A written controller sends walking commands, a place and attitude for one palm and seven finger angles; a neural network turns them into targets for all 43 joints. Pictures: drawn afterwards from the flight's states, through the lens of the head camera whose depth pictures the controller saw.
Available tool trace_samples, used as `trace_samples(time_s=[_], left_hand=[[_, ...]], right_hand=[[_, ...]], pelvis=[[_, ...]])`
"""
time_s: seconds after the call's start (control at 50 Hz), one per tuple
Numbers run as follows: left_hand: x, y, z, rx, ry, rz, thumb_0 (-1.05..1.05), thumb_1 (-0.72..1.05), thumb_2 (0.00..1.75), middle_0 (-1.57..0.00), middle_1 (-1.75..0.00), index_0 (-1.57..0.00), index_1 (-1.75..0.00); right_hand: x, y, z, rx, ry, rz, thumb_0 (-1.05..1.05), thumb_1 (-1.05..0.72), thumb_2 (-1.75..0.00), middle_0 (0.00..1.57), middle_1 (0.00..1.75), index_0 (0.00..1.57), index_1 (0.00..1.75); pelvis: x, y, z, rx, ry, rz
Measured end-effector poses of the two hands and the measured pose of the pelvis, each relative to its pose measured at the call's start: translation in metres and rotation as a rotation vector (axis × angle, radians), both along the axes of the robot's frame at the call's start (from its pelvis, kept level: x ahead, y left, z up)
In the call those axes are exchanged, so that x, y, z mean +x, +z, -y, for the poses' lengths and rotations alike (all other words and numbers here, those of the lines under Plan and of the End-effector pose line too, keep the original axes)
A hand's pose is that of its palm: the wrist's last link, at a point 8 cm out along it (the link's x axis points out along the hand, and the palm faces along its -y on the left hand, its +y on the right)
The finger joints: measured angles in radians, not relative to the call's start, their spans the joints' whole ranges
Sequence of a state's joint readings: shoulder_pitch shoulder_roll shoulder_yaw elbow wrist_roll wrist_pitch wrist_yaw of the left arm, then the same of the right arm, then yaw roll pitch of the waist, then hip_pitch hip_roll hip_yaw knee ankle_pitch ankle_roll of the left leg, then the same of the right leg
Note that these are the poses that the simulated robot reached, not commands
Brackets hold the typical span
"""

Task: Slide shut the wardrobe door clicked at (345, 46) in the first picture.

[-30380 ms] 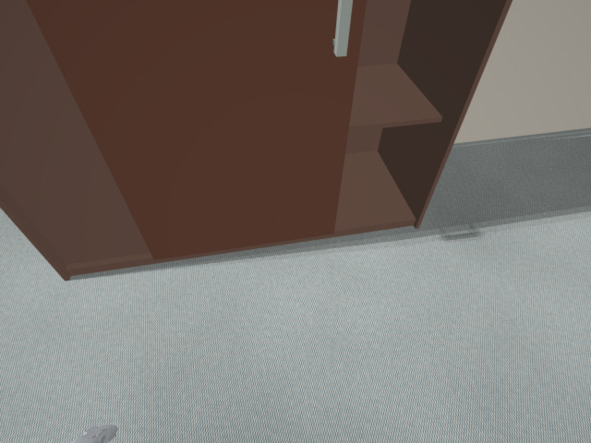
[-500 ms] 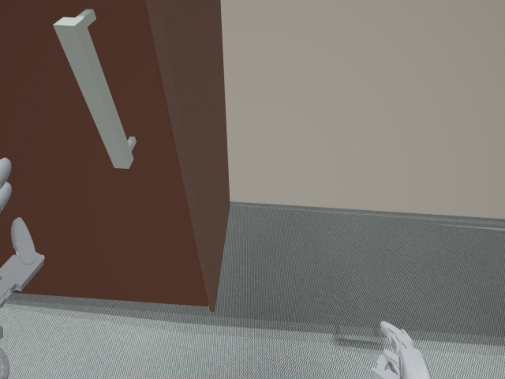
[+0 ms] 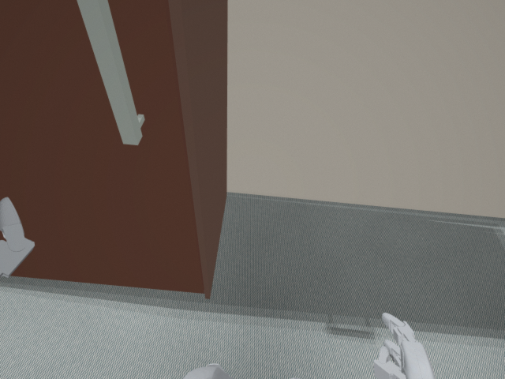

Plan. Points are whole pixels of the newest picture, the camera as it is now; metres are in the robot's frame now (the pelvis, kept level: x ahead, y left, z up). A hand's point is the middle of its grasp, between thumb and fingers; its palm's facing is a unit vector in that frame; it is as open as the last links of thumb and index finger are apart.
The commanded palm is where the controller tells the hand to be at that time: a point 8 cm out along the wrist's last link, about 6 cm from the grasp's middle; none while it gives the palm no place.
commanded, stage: step back with the hand held close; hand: left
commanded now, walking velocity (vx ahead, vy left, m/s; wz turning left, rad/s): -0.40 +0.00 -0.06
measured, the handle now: (120, 71) +0.50 +0.26 +0.23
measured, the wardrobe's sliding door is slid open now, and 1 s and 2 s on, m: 0.00 0.00 0.00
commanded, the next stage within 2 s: stop stepping back and stand still in 0.56 s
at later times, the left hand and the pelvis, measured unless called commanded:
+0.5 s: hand out of the picture +0.16 +0.27 +0.18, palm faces +0.32 -0.84 -0.45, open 7.4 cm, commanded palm +0.09 +0.30 +0.20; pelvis -0.07 +0.01 +0.03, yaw -4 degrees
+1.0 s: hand out of the picture +0.00 +0.28 +0.19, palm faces +0.47 -0.81 -0.35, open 7.4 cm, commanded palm -0.07 +0.32 +0.20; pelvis -0.21 +0.02 +0.02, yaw +0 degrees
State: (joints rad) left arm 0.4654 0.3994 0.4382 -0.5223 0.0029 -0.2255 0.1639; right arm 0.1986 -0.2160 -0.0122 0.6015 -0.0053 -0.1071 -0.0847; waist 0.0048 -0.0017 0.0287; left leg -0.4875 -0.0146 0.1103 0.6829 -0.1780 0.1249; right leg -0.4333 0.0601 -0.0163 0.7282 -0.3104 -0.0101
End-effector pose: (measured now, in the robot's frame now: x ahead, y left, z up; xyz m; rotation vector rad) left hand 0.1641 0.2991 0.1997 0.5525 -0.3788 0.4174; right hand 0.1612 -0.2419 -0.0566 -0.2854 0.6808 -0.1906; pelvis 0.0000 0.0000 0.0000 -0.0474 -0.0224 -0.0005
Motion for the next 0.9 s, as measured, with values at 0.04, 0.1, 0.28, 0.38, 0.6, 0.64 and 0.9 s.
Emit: trace_samples(time_s=[0.04,0.1,0.28,0.38,0.6,0.64,0.9], left_hand=[[-0.005,0.002,-0.002,-0.006,0.008,-0.003,0.02,0.89,0.90,-0.21,-0.30,-0.21,-0.30],[-0.013,0.004,-0.002,-0.032,0.024,-0.013,0.02,0.89,0.90,-0.21,-0.30,-0.21,-0.30],[-0.020,0.005,0.017,-0.085,-0.049,-0.046,0.02,0.89,0.90,-0.21,-0.30,-0.21,-0.30],[-0.018,0.002,0.007,-0.058,-0.101,-0.053,0.01,0.89,0.90,-0.21,-0.30,-0.21,-0.30],[-0.082,0.001,-0.004,-0.092,-0.108,-0.163,0.02,0.89,0.90,-0.21,-0.30,-0.21,-0.30],[-0.096,0.003,-0.001,-0.097,-0.108,-0.148,0.02,0.89,0.90,-0.21,-0.30,-0.21,-0.30],[-0.194,0.009,-0.001,-0.089,-0.009,-0.098,0.01,0.89,0.90,-0.21,-0.30,-0.21,-0.30]], right_hand=[[-0.002,0.001,-0.001,0.009,0.001,0.000,0.02,-0.90,-0.90,0.21,0.30,0.21,0.30],[-0.007,0.003,-0.005,0.029,0.011,-0.003,0.02,-0.90,-0.90,0.20,0.30,0.21,0.30],[-0.028,0.018,-0.005,0.037,0.007,-0.026,0.02,-0.90,-0.90,0.21,0.30,0.21,0.30],[-0.044,0.025,0.002,-0.016,-0.057,-0.026,0.02,-0.90,-0.90,0.21,0.30,0.21,0.30],[-0.109,0.036,-0.020,0.004,-0.035,-0.004,0.01,-0.90,-0.90,0.20,0.30,0.21,0.30],[-0.122,0.033,-0.023,0.018,-0.025,-0.001,0.01,-0.90,-0.90,0.21,0.30,0.21,0.30],[-0.235,0.014,-0.001,0.035,-0.057,-0.087,0.02,-0.90,-0.90,0.21,0.30,0.21,0.30]], pelvis=[[-0.002,0.002,0.001,-0.003,0.004,-0.004],[-0.005,0.007,0.004,0.004,-0.012,-0.028],[-0.027,0.022,0.008,0.029,-0.053,-0.047],[-0.039,0.020,-0.006,0.010,-0.037,-0.071],[-0.101,0.032,-0.016,-0.014,-0.091,-0.064],[-0.116,0.032,-0.014,-0.014,-0.089,-0.063],[-0.191,0.030,-0.003,0.058,-0.057,-0.049]])
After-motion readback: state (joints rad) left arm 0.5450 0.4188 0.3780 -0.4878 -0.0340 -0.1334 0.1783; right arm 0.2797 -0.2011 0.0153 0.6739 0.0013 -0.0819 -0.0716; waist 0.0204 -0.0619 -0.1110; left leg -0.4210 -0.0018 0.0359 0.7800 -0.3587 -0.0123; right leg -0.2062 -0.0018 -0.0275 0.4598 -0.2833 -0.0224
